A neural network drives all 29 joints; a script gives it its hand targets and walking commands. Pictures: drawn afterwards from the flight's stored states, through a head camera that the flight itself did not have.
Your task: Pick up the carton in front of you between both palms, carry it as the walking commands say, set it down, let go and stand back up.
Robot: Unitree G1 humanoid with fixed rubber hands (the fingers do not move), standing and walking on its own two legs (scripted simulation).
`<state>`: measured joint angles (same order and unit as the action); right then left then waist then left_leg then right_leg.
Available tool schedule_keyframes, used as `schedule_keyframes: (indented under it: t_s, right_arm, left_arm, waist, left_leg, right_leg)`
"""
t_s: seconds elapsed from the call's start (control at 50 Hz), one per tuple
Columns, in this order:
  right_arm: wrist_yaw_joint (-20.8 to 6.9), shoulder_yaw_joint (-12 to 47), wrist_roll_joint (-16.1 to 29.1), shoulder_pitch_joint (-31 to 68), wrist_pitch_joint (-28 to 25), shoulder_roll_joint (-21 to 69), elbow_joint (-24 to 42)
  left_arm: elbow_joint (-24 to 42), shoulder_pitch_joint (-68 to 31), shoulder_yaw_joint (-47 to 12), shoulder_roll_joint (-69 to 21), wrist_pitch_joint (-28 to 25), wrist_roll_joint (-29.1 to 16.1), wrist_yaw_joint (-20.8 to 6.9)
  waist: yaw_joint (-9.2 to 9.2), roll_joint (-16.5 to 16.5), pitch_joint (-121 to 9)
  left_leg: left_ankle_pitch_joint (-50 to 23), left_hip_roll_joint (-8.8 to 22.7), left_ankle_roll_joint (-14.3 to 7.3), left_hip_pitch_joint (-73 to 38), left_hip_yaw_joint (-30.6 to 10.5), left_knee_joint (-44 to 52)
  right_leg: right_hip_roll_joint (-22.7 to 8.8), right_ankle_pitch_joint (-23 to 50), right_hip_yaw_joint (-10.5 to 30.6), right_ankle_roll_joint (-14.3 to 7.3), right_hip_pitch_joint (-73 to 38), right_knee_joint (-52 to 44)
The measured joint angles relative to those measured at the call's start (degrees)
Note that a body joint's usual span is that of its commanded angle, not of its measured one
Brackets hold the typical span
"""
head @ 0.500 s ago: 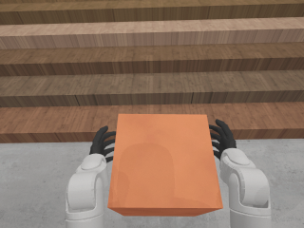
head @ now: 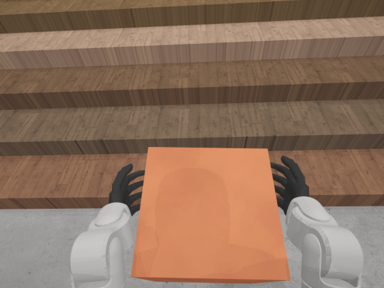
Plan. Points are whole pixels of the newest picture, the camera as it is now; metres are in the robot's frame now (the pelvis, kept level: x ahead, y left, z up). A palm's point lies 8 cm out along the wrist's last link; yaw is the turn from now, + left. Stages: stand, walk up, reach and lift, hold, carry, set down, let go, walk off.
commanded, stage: carry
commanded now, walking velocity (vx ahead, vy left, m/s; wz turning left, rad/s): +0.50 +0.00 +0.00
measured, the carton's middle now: (205, 223) +0.24 +0.00 +0.02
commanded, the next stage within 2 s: none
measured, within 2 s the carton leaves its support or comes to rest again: neither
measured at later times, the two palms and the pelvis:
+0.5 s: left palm (153, 73) +0.67 +0.15 +0.10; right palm (257, 74) +0.63 -0.15 +0.11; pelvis +0.31 +0.02 -0.01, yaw -3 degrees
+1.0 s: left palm (174, 16) +1.02 +0.10 +0.13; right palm (252, 9) +1.04 -0.20 +0.13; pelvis +0.69 -0.06 +0.02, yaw -1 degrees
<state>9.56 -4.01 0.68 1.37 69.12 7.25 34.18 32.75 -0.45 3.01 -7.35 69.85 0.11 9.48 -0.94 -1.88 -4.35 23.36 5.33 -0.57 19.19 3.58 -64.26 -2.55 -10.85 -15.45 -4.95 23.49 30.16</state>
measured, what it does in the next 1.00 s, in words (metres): walks ahead: left foot, then right foot 0.13 m higher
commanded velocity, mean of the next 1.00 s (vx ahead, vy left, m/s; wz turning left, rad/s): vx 0.50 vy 0.00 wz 0.00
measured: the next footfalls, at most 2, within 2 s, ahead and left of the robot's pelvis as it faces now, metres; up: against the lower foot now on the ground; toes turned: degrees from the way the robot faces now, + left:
left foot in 0.40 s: +0.43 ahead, +0.08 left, +0.00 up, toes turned +6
right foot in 0.94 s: +0.86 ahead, -0.12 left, +0.13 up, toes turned -3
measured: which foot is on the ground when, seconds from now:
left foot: up 0.00-0.38, down 0.40-0.94, up 0.96-1.00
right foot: down 0.00-0.42, up 0.44-0.92, down 0.94-1.00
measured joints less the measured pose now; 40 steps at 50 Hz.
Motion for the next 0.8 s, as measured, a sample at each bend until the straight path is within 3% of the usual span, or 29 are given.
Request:
schedule_keyframes:
  t_s: [0.06, 0.14, 0.28, 0.36, 0.4, 0.42, 0.46, 0.5, 0.58, 0.7, 0.74, 0.78, 0.8]
  right_arm:
    - [-0.3, 0.6, -0.4, 1.7, 0.0, 0.0, 1.9]
    - [-0.7, -0.6, -1.4, 6.6, 0.1, 0.2, 1.1]
    - [0.5, -4.4, -1.6, 15.6, 1.9, -0.9, -7.6]
    - [0.7, -6.5, -1.4, 20.0, 1.9, -1.5, -13.1]
    - [0.5, -7.3, -1.6, 23.1, 1.0, -1.4, -16.9]
    - [0.7, -7.4, -1.8, 24.5, 0.3, -1.0, -19.2]
    - [0.9, -8.1, -2.2, 26.6, -0.9, -0.5, -22.5]
    - [1.2, -9.0, -1.7, 27.7, -1.8, -0.4, -23.7]
    - [1.4, -10.8, -0.1, 29.6, -4.7, -0.9, -23.6]
    - [0.7, -11.3, 0.7, 31.8, -7.6, -1.1, -22.7]
    - [0.7, -10.8, 0.7, 31.6, -7.5, -0.8, -22.0]
    - [0.8, -10.1, 0.7, 30.7, -7.2, -0.5, -21.1]
    - [0.9, -9.7, 0.8, 30.2, -6.9, -0.2, -20.8]
  left_arm:
    - [3.1, -1.1, 0.7, 0.0, 0.4, -0.2, 0.1]
    - [2.4, -6.6, 2.8, 0.0, 1.2, -0.4, 0.2]
    - [-9.0, -18.1, 4.9, 2.4, 2.7, -1.2, 0.7]
    - [-14.9, -23.1, 6.6, 2.7, 2.7, -1.1, 1.2]
    - [-17.4, -25.3, 7.8, 3.2, 2.3, -0.8, 1.2]
    - [-18.8, -26.4, 8.3, 3.7, 1.6, -0.9, 1.4]
    - [-21.4, -28.3, 9.9, 4.2, 0.7, -1.0, 1.4]
    - [-22.9, -30.1, 11.5, 3.4, -0.2, -0.8, 1.4]
    - [-22.9, -32.9, 13.5, 1.3, -3.2, 0.5, 1.1]
    - [-19.8, -33.0, 13.2, 1.0, -6.3, 1.3, 0.6]
    - [-18.2, -32.0, 13.1, 1.1, -6.3, 1.3, 0.5]
    - [-16.5, -30.5, 13.1, 1.0, -5.8, 1.1, 0.5]
    - [-15.6, -29.6, 13.2, 0.9, -5.3, 1.0, 0.5]
  waist:
    - [-1.05, 0.8, 0.9]
    - [-1.71, 1.5, 0.0]
    - [-1.89, 1.1, -1.7]
    - [-1.59, 1.5, -1.0]
    - [-0.31, 2.3, 0.1]
    - [0.75, 3.2, 1.0]
    - [2.59, 3.3, 3.3]
    - [3.64, 2.9, 5.6]
    - [4.37, 2.5, 8.9]
    - [4.77, 2.1, 8.9]
    - [5.15, 2.0, 7.9]
    - [6.07, 1.9, 6.3]
    - [6.59, 1.8, 5.3]
  left_leg:
    - [-5.3, 0.0, -1.3, 8.1, 0.7, 0.9]
    - [-10.6, 0.3, -1.3, 14.2, 1.5, 10.8]
    - [-19.0, 0.2, -1.2, 17.0, 3.7, 25.6]
    - [-19.6, -1.7, -2.9, 14.2, 5.9, 31.5]
    - [-18.6, -3.5, -4.0, 11.1, 7.3, 33.2]
    - [-16.9, -4.0, -4.8, 11.6, 7.8, 30.1]
    - [-13.0, -4.4, -5.8, 11.3, 7.8, 27.2]
    - [-11.8, -4.6, -5.6, 9.3, 7.6, 28.7]
    - [-10.6, -5.1, -5.8, 4.7, 7.2, 33.6]
    - [-5.6, -5.0, -4.6, -1.7, 5.7, 36.1]
    - [-2.8, -5.1, -3.9, -4.4, 5.0, 36.0]
    - [0.0, -5.2, -3.2, -7.7, 3.9, 36.3]
    - [1.3, -5.1, -2.5, -9.5, 3.2, 37.0]
  right_leg:
    - [0.6, 0.0, 0.3, 0.1, -5.0, -5.6]
    - [1.1, -1.2, 1.2, 0.6, -10.8, -10.5]
    - [2.1, -7.8, 2.7, 2.6, -20.3, -12.8]
    - [1.8, -14.1, 3.6, 4.7, -25.1, -10.2]
    - [0.0, -19.2, 3.7, 5.2, -24.2, -1.1]
    - [-1.4, -18.5, 4.9, 4.7, -20.9, 8.2]
    - [-0.5, -16.4, 10.5, 3.5, -11.6, 28.1]
    - [0.6, -13.6, 13.3, 2.2, -2.7, 40.4]
    - [0.1, -9.3, 14.2, 1.3, 10.6, 42.5]
    - [-0.5, -9.8, 12.1, 1.1, 23.6, 41.5]
    - [-0.7, -12.0, 11.2, 0.7, 27.9, 47.6]
    - [-0.9, -14.6, 11.2, -0.2, 32.6, 59.9]
    - [-0.6, -19.6, 11.5, -0.6, 35.0, 67.3]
